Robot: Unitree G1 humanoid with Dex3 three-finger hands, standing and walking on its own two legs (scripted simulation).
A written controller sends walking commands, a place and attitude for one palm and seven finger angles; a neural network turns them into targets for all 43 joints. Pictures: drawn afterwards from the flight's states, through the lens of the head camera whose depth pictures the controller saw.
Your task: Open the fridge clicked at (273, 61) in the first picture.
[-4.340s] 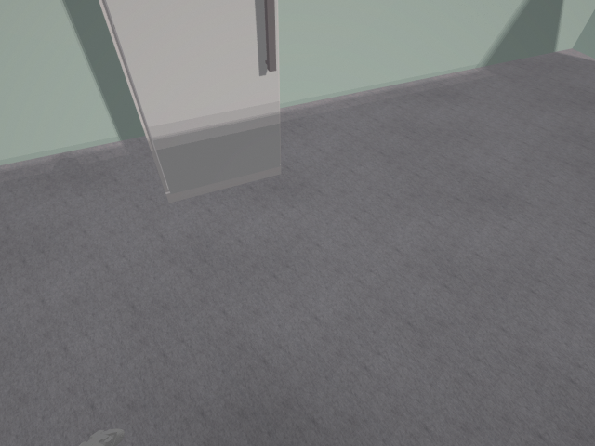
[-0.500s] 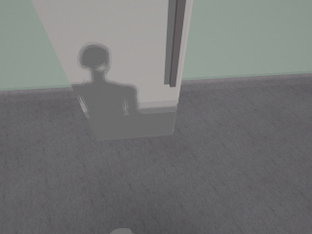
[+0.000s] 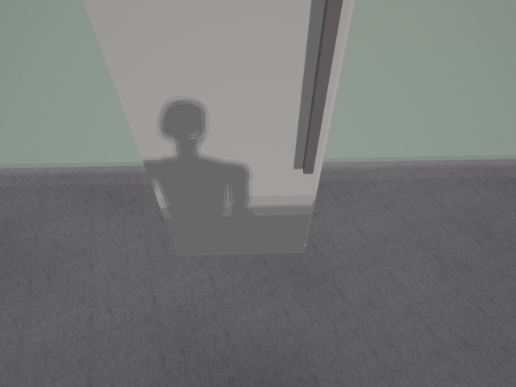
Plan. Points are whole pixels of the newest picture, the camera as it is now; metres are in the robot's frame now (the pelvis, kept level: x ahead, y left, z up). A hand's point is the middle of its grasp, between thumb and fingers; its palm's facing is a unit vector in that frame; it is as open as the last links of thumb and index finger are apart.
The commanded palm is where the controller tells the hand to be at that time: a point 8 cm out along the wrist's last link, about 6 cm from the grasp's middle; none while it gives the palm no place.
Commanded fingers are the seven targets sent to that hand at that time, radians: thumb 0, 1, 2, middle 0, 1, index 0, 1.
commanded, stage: take the last steps up to it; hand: right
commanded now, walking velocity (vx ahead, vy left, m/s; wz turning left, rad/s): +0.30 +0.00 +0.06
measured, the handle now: (318, 88) +0.74 -0.11 +0.10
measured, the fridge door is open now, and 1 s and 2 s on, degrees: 0 0 0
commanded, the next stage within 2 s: come to a stop and stand still in 0.56 s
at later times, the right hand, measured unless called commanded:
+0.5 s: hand (341, 343) +0.25 -0.15 -0.18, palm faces -0.05 +0.98 -0.21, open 7.3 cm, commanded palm none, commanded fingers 0.00 -0.90 -0.90 0.20 0.30 0.20 0.30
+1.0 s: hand (348, 335) +0.27 -0.16 -0.18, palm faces +0.03 +0.98 -0.19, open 7.3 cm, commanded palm none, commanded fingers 0.00 -0.90 -0.90 0.20 0.30 0.20 0.30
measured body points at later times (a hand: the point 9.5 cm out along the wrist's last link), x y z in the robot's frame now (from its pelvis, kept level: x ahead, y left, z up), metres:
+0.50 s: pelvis +0.15 +0.03 -0.02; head +0.19 +0.05 +0.43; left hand +0.03 +0.21 -0.17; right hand +0.25 -0.20 -0.16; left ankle +0.23 +0.13 -0.74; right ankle +0.03 -0.11 -0.72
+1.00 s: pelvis +0.25 +0.02 +0.00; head +0.28 +0.00 +0.45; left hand +0.35 +0.24 -0.14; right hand +0.27 -0.21 -0.16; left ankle +0.20 +0.13 -0.70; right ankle +0.31 -0.09 -0.74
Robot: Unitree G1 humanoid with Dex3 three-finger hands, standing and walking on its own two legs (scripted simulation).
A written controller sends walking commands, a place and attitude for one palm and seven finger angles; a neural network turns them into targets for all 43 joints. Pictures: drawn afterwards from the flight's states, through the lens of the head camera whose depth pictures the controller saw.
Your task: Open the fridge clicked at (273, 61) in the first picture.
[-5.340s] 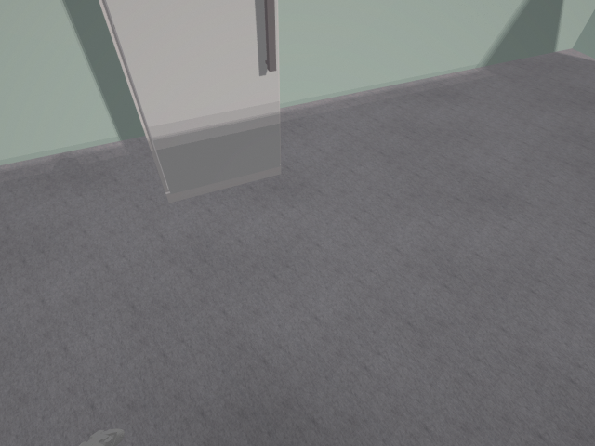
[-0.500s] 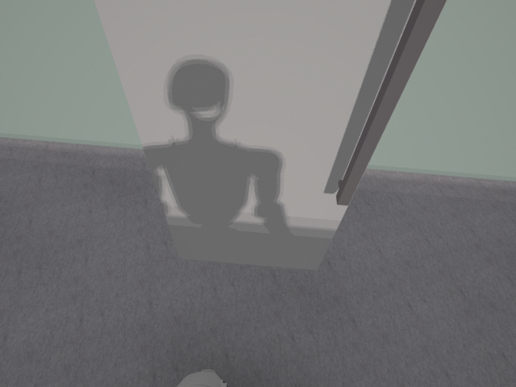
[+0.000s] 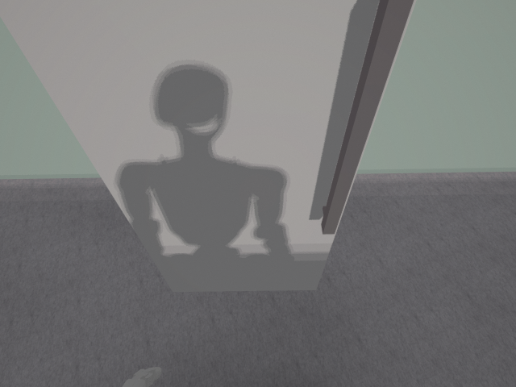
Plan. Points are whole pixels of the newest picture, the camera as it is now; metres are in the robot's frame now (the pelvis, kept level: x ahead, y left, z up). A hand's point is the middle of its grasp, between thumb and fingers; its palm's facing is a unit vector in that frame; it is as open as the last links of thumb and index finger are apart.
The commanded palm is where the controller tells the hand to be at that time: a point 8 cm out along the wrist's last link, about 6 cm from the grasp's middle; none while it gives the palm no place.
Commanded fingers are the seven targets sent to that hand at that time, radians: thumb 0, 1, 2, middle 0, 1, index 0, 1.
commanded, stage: come to a stop and stand still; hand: right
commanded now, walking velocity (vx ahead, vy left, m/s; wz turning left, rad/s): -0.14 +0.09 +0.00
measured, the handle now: (348, 143) +0.49 -0.14 +0.10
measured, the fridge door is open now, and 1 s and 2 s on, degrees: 0 0 0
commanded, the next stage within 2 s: look again from close up in 1.78 s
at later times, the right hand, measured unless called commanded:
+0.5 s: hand out of the picture -0.03 -0.14 -0.15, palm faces +0.08 +0.97 -0.24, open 7.3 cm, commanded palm none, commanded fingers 0.00 -0.90 -0.90 0.20 0.30 0.20 0.30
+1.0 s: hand out of the picture -0.05 -0.17 -0.17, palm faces +0.04 +0.98 -0.18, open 7.3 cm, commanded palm none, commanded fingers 0.00 -0.90 -0.90 0.20 0.30 0.20 0.30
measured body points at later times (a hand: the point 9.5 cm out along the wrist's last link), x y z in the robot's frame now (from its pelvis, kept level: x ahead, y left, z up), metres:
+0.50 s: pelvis -0.04 +0.05 +0.01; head -0.02 +0.07 +0.46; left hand -0.04 +0.30 -0.15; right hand -0.03 -0.19 -0.14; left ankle -0.03 +0.15 -0.74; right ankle -0.08 -0.10 -0.70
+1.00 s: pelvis -0.04 +0.00 +0.01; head -0.03 +0.00 +0.46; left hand -0.03 +0.23 -0.15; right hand -0.05 -0.22 -0.16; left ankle -0.03 +0.15 -0.74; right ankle -0.08 -0.10 -0.74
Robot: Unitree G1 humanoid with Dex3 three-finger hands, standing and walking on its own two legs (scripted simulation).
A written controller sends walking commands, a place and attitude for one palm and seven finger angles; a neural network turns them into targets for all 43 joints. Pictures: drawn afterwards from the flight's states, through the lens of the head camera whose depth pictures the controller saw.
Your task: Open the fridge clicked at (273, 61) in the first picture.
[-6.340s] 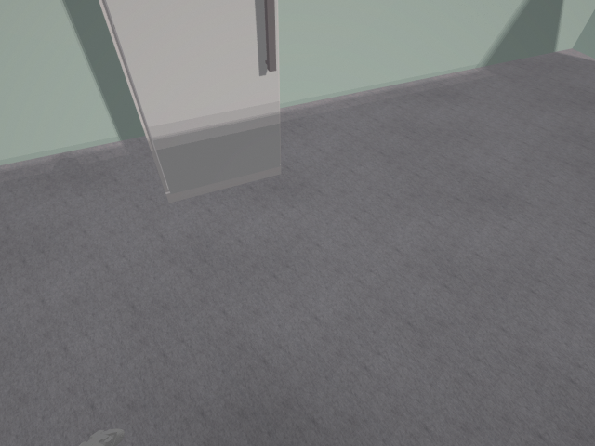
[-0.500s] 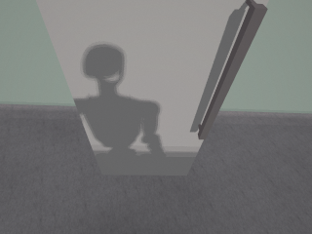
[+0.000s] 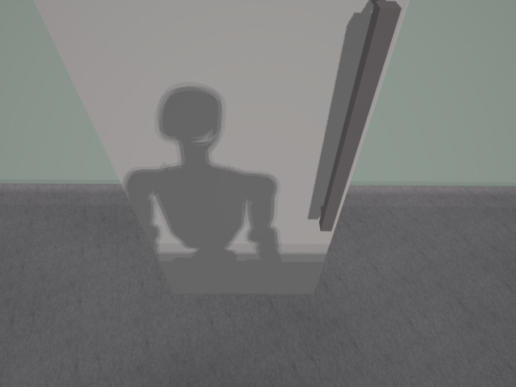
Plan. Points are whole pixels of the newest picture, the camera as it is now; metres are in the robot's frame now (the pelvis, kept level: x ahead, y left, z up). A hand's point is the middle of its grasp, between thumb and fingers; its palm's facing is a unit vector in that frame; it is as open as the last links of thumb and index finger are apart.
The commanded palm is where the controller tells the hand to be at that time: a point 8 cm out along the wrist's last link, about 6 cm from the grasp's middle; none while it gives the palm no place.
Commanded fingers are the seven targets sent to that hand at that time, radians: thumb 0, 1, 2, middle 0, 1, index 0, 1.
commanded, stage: come to a stop and stand still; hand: right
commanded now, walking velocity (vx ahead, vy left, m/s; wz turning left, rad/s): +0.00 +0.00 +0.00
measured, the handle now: (344, 142) +0.53 -0.14 +0.09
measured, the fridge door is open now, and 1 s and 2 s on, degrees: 0 0 0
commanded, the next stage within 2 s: look again from close up in 0.78 s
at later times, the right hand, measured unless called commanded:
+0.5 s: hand out of the picture -0.02 -0.17 -0.18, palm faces +0.04 +0.97 -0.22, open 7.3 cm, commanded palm none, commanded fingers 0.00 -0.90 -0.90 0.20 0.30 0.20 0.30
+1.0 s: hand out of the picture -0.06 -0.14 -0.18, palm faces +0.07 +0.98 -0.18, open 7.3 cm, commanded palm none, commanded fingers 0.00 -0.90 -0.90 0.20 0.30 0.20 0.30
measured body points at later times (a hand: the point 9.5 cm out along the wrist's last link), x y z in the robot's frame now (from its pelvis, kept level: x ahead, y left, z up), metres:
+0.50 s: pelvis -0.04 +0.01 -0.01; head -0.05 +0.02 +0.44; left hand -0.02 +0.24 -0.17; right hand -0.02 -0.22 -0.16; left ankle +0.01 +0.15 -0.74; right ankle -0.04 -0.10 -0.74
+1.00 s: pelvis -0.05 +0.03 +0.00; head -0.05 +0.03 +0.44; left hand -0.06 +0.24 -0.17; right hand -0.06 -0.19 -0.16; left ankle +0.01 +0.15 -0.74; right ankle -0.04 -0.10 -0.74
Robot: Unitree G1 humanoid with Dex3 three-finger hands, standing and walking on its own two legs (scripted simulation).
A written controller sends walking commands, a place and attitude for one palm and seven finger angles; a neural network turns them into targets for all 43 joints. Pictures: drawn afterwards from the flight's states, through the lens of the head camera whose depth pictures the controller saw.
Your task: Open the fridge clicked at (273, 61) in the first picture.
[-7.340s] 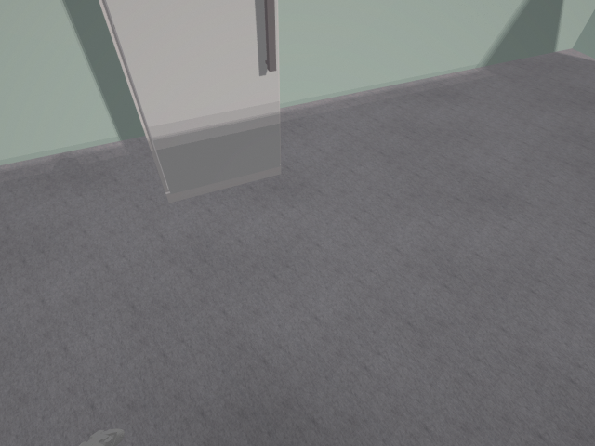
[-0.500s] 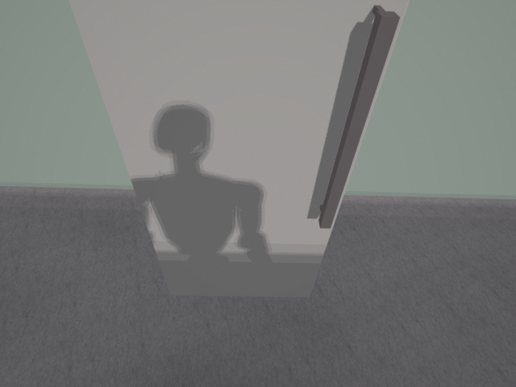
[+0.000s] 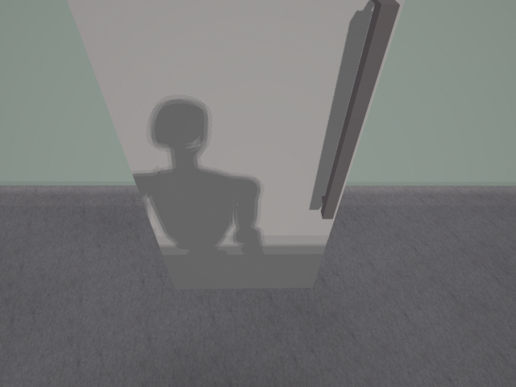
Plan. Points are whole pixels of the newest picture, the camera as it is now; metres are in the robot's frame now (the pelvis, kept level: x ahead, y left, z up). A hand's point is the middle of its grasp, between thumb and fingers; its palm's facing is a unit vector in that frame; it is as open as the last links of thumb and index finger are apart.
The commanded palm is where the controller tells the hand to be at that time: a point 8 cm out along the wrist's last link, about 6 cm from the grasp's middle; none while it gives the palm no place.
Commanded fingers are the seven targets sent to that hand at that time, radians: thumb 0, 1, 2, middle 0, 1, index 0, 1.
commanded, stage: look again from close up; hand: right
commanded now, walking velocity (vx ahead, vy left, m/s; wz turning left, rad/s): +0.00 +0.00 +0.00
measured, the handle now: (346, 131) +0.59 -0.15 +0.10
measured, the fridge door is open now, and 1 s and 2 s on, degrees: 0 0 0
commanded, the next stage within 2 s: shuffle to correct the standing spot in 1.20 s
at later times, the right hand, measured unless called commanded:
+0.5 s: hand out of the picture -0.01 -0.16 -0.18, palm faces +0.05 +0.98 -0.17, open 7.3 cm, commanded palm none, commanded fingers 0.00 -0.90 -0.90 0.20 0.30 0.20 0.30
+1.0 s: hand out of the picture -0.01 -0.16 -0.18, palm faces +0.05 +0.98 -0.17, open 7.3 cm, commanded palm none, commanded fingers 0.00 -0.90 -0.90 0.20 0.30 0.20 0.30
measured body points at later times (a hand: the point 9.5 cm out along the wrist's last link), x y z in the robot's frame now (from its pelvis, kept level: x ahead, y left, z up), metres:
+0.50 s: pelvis +0.00 +0.00 +0.00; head +0.00 +0.00 +0.45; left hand -0.02 +0.20 -0.16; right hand -0.01 -0.21 -0.16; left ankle +0.06 +0.12 -0.74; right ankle +0.02 -0.13 -0.74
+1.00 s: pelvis +0.00 +0.00 +0.00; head +0.00 +0.00 +0.45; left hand -0.02 +0.21 -0.16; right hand -0.01 -0.21 -0.16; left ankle +0.06 +0.12 -0.74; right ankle +0.02 -0.13 -0.74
